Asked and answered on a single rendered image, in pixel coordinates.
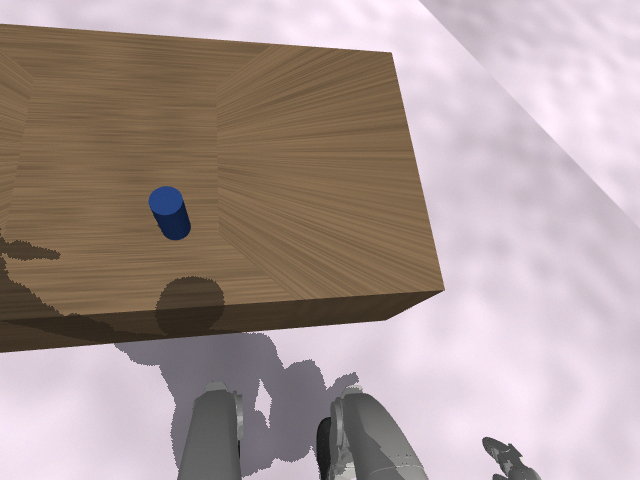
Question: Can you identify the can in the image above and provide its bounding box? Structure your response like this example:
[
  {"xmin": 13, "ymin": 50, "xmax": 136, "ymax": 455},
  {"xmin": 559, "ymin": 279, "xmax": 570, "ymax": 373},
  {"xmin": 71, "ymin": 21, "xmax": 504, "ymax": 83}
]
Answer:
[{"xmin": 149, "ymin": 186, "xmax": 191, "ymax": 240}]

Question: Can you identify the right robot hand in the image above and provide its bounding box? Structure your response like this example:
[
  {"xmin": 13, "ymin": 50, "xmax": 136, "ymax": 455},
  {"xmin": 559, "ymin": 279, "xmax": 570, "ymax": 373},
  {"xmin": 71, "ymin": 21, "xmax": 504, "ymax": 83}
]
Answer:
[{"xmin": 482, "ymin": 437, "xmax": 542, "ymax": 480}]

